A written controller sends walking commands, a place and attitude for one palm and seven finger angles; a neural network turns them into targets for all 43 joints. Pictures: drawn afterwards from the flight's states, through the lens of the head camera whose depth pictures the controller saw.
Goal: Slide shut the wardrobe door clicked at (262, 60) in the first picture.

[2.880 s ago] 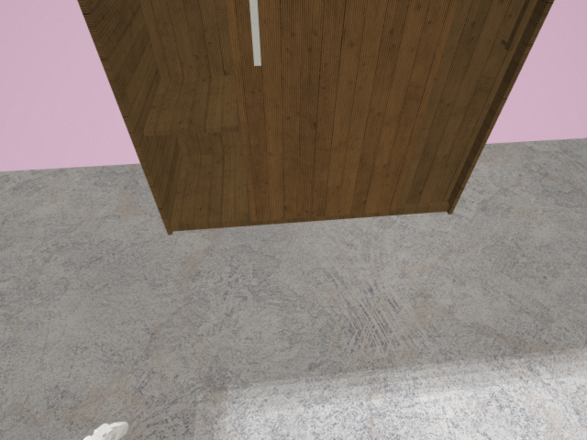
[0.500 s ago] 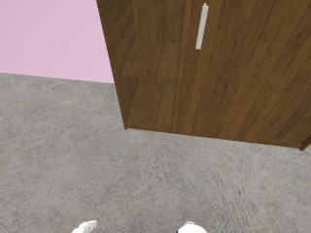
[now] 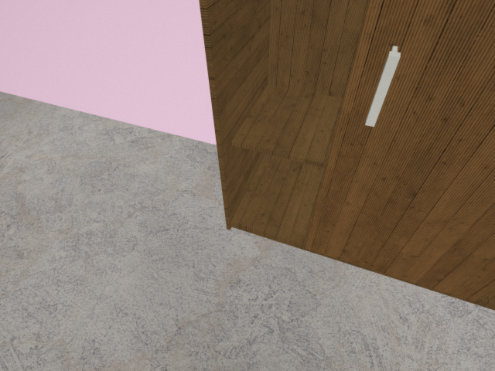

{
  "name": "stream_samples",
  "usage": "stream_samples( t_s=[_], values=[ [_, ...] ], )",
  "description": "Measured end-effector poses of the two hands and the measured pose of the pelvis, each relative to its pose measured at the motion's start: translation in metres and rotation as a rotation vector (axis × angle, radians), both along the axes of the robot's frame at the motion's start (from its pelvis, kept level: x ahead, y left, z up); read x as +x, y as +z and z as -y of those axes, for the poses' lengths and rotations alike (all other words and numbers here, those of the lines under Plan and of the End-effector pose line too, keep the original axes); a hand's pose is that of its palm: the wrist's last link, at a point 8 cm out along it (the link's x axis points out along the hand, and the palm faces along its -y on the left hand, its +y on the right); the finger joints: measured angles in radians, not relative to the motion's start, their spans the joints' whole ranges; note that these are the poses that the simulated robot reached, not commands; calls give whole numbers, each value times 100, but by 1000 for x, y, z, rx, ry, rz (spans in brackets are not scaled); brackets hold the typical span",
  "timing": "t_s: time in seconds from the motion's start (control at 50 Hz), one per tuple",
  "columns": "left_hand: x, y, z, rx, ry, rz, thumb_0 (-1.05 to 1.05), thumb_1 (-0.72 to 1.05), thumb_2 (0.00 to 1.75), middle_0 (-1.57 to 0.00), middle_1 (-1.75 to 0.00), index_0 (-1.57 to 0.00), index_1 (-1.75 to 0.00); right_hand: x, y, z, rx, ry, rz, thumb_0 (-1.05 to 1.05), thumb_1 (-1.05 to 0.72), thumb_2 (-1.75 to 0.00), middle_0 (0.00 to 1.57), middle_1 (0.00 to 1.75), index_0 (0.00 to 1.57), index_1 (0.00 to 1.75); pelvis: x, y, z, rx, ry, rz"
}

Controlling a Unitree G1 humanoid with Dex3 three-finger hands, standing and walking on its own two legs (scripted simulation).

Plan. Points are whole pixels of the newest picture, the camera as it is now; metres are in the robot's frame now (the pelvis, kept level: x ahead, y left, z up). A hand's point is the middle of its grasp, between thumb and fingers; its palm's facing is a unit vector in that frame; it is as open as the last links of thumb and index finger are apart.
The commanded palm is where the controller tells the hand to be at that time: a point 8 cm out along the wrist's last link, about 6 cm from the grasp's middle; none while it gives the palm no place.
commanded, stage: turn to face it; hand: right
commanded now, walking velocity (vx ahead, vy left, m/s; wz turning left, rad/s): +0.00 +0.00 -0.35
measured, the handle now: (381, 87) +0.71 -0.22 +0.11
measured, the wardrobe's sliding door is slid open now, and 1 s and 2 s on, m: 0.37 0.37 0.37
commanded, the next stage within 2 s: take the last steps up to it in 0.24 s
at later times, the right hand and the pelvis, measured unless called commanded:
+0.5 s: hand out of the picture +0.02 -0.25 -0.17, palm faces +0.18 +0.96 -0.21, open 7.3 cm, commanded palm none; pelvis +0.02 -0.04 +0.01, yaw -8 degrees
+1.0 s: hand out of the picture +0.09 -0.15 -0.16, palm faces +0.25 +0.95 -0.17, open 7.3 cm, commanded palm none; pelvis +0.14 +0.01 +0.01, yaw -11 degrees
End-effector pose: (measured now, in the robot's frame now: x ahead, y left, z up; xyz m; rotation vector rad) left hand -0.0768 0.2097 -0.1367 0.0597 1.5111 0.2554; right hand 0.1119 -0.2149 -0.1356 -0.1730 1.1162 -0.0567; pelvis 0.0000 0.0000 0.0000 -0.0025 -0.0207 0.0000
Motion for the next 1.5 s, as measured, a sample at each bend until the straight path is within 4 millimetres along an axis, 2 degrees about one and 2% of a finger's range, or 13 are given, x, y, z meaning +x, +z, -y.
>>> stream_samples(
  t_s=[0.06, 0.14, 0.26, 0.36, 0.46, 0.58, 0.76, 0.86, 1.0, 1.12, 1.26, 1.34, 1.5],
  values=[
    [4, -9, 8, -48, 8, -37, 1, 91, 89, -20, -30, -20, -30, 6, 1, -12, 5, -7, 1, 0, -91, -90, 19, 30, 20, 30, 9, -2, -2, 18, -17, 0],
    [30, -11, 15, -73, -37, -31, 1, 91, 89, -20, -30, -20, -30, -6, 0, -12, 22, -73, -2, 0, -91, -90, 20, 30, 20, 30, 13, -1, 0, 25, -67, 2],
    [96, -8, 16, -15, -159, 94, 1, 91, 89, -20, -30, -20, -30, -35, -12, 29, 6, -187, -29, -2, -93, -90, 20, 30, 21, 30, 12, -6, 18, 37, -124, 4],
    [132, 1, 15, 59, -216, 189, 1, 92, 89, -20, -30, -20, -30, -73, -23, 63, -11, -243, -138, -1, -92, -90, 20, 30, 20, 30, 13, -9, 35, 26, -125, 3],
    [152, 16, 18, 78, -258, 232, 1, 92, 89, -20, -30, -20, -30, -99, -10, 77, -27, -263, -200, 0, -92, -90, 20, 30, 20, 30, 18, 4, 42, 21, -139, 0],
    [155, 16, 21, 47, -259, 223, 1, 91, 89, -20, -30, -20, -30, -107, 0, 69, -14, -261, -238, 1, -92, -90, 19, 30, 20, 30, 31, 11, 42, 13, -153, 2],
    [137, -5, 4, -26, -197, 84, 1, 91, 89, -21, -30, -20, -30, -58, 4, 32, -9, -234, -214, 1, -92, -90, 20, 30, 20, 30, 67, 7, 17, -13, -152, 9],
    [152, -18, -16, -53, -216, 2, 1, 91, 89, -21, -30, -20, -30, -33, 0, 12, -28, -277, -159, 1, -93, -90, 20, 30, 20, 30, 95, -3, -3, 2, -181, 18],
    [248, 1, -26, -22, -274, 117, 1, 91, 89, -20, -30, -20, -30, -43, 3, -21, 27, -341, -263, 0, -92, -90, 20, 30, 20, 30, 135, 10, -9, 6, -196, 2],
    [340, 9, -5, -10, -332, 242, 1, 91, 89, -20, -30, -19, -30, -45, -3, -39, 101, -366, -373, 1, -91, -90, 20, 30, 20, 30, 171, 9, 3, 26, -203, -9],
    [421, 4, 47, -7, -392, 356, 1, 91, 89, -20, -30, -19, -30, -24, -24, -20, 148, -395, -460, 1, -91, -90, 20, 30, 20, 30, 216, -8, 34, 28, -191, -5],
    [433, 12, 55, 12, -323, 388, -2, 94, 89, -21, -30, -20, -30, 19, -21, 9, 106, -345, -426, 1, -91, -90, 20, 30, 20, 30, 235, -1, 42, 13, -162, 2],
    [429, 16, 25, 60, -311, 267, -2, 95, 89, -21, -30, -20, -30, 124, -8, 54, -5, -306, -232, 0, -91, -90, 19, 30, 20, 30, 254, 8, 32, 8, -170, -7]
  ],
)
